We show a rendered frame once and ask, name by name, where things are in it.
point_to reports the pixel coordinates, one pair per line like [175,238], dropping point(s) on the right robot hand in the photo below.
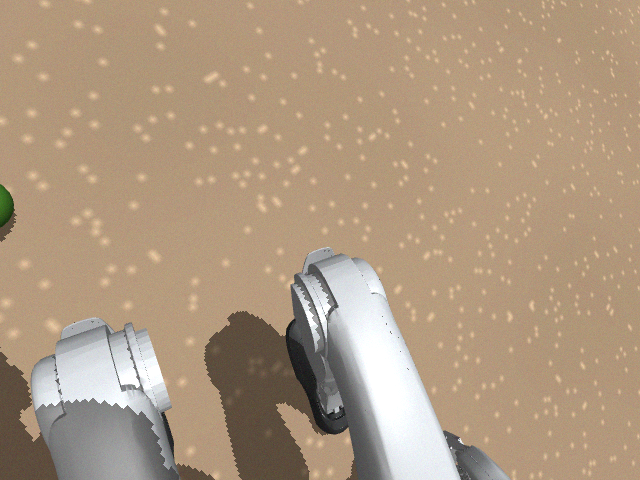
[473,463]

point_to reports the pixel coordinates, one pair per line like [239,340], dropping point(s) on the ball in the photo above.
[6,206]

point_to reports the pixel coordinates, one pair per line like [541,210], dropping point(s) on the right robot foot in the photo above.
[332,423]

